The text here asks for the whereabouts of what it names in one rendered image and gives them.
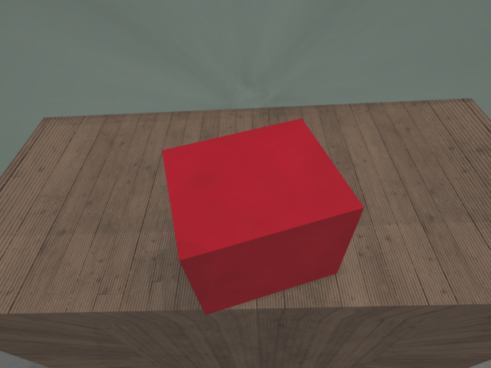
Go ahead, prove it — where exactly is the pedestal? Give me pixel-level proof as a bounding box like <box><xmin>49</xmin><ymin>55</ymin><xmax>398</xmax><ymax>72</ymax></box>
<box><xmin>0</xmin><ymin>98</ymin><xmax>491</xmax><ymax>368</ymax></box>

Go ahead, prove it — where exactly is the carton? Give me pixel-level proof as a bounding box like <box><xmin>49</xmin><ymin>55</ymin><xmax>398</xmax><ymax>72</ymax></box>
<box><xmin>162</xmin><ymin>119</ymin><xmax>364</xmax><ymax>315</ymax></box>

